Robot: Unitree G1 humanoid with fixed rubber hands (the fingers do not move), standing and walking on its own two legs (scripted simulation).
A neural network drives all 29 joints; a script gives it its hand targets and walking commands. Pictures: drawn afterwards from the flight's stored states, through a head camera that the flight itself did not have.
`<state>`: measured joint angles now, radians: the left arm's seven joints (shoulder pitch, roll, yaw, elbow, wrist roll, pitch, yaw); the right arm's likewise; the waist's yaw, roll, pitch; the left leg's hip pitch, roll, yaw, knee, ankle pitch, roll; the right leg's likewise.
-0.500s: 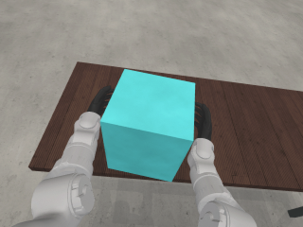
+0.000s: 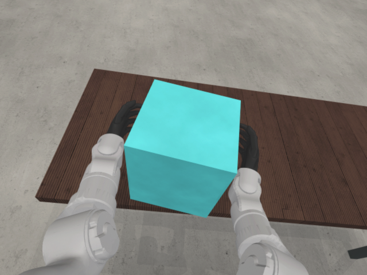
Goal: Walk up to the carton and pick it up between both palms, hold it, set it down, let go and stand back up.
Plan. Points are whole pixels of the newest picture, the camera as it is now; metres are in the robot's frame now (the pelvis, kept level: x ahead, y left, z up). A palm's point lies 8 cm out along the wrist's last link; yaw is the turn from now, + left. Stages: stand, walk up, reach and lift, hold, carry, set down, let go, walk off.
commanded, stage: set down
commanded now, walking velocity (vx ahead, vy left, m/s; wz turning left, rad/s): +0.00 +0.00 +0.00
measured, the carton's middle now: (181, 152) +0.42 -0.01 -0.01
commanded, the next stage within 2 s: none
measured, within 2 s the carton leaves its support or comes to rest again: neither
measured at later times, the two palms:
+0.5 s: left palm (117, 134) +0.42 +0.15 +0.04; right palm (247, 163) +0.36 -0.15 +0.04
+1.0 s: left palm (118, 130) +0.45 +0.15 +0.02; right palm (242, 162) +0.38 -0.15 +0.01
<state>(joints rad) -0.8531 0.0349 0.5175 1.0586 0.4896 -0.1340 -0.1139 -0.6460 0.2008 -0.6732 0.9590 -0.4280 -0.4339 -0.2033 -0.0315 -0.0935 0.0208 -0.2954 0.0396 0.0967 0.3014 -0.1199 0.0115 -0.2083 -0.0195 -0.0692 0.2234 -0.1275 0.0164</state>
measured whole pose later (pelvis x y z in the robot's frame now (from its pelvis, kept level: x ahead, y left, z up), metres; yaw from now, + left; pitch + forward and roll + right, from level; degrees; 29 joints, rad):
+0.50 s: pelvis -0.01 +0.00 +0.00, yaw +0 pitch +8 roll -1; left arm -0.87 0.02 0.59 1.03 0.55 -0.15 -0.13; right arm -0.67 0.22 -0.73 0.94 -0.49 -0.45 -0.19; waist -0.04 -0.10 0.02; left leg -0.35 0.04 0.09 0.33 -0.12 0.02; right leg -0.26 -0.02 -0.08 0.26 -0.14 0.02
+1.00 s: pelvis +0.00 +0.01 -0.02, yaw -1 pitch +17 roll -3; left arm -0.96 0.21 0.20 1.41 0.08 -0.29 0.02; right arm -0.79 0.05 -0.26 1.28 -0.01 -0.40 -0.25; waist -0.10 -0.03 -0.16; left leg -0.63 0.07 0.09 0.56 -0.22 0.03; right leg -0.53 -0.01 -0.07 0.44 -0.20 0.02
